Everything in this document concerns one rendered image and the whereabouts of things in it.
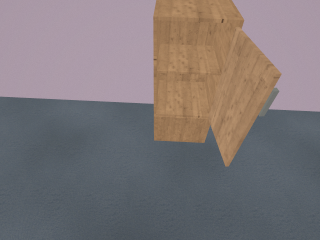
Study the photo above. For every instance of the handle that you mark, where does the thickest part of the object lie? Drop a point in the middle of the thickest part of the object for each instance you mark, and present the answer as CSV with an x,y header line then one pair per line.
x,y
268,102

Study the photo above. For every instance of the cupboard door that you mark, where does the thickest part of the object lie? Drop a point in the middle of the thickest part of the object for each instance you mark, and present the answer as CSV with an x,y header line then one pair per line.
x,y
247,80

